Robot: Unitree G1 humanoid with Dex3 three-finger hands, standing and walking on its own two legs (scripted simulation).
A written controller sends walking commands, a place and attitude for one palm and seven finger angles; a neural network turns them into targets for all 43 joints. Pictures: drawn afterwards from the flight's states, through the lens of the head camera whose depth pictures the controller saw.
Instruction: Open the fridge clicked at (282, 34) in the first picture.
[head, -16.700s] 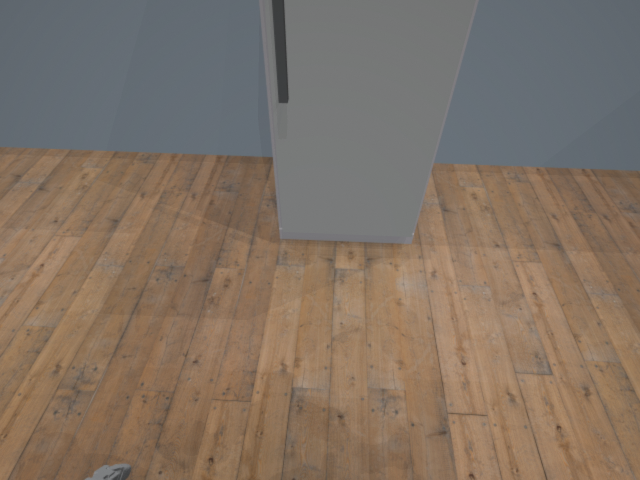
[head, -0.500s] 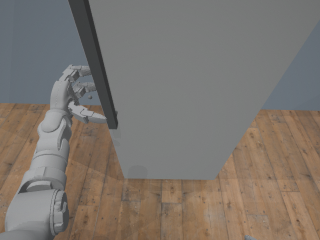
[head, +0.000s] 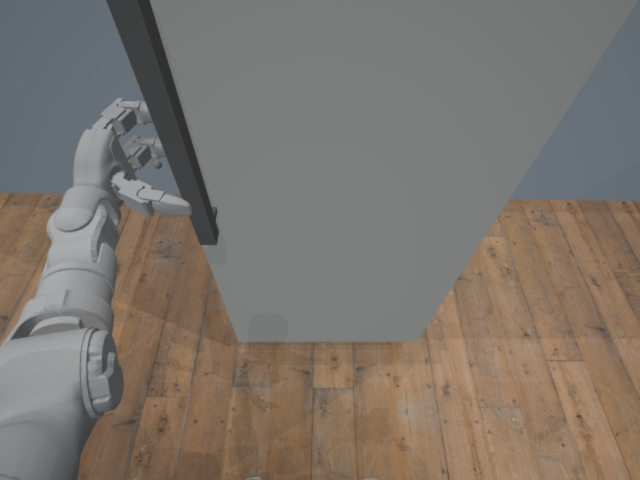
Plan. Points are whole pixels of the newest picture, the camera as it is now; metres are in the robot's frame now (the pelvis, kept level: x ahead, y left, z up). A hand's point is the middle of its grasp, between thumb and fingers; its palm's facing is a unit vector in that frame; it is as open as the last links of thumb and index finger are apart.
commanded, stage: slide the fingers in behind the handle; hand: left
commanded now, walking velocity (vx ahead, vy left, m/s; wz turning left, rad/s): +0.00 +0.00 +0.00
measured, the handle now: (177, 120) +0.51 +0.16 +0.16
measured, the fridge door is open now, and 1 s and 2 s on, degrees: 0 0 0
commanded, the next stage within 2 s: grip the handle and tug to test in 1.82 s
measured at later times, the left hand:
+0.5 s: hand (163, 179) +0.45 +0.18 +0.12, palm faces -0.03 -1.00 +0.01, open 14.0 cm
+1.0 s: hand (189, 172) +0.46 +0.15 +0.12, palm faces -0.03 -1.00 -0.01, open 14.0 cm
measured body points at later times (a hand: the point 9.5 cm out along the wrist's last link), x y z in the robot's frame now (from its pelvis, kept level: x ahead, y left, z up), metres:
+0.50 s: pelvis +0.01 +0.01 +0.00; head +0.05 +0.01 +0.45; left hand +0.45 +0.23 +0.12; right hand +0.08 -0.25 -0.11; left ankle +0.01 +0.10 -0.72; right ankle +0.00 -0.10 -0.72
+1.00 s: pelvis +0.01 +0.01 +0.00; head +0.06 +0.00 +0.45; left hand +0.46 +0.20 +0.12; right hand +0.07 -0.25 -0.12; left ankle +0.01 +0.10 -0.72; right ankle +0.00 -0.10 -0.72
